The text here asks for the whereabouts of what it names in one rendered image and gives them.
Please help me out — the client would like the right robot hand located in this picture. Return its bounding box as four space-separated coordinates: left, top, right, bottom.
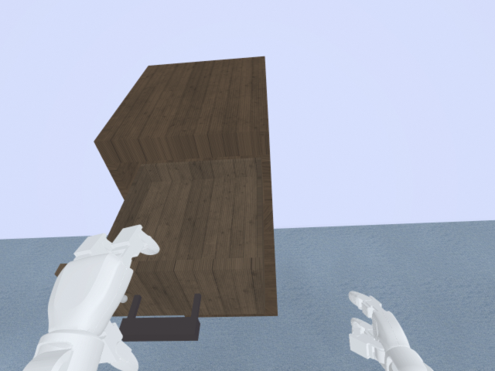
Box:
349 291 410 369

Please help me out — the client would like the robot left forearm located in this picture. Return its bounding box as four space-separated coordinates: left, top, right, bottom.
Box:
23 329 104 371

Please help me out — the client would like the handle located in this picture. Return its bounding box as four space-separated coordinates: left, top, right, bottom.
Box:
119 294 201 342

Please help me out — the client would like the cabinet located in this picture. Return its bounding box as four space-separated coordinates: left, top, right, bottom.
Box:
94 56 278 318

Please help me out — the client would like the drawer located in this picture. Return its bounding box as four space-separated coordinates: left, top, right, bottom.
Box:
55 158 265 317

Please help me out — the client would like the left robot hand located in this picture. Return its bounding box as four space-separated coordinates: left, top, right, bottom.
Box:
48 225 160 371

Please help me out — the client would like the robot right forearm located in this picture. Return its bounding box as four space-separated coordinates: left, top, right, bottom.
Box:
384 346 433 371

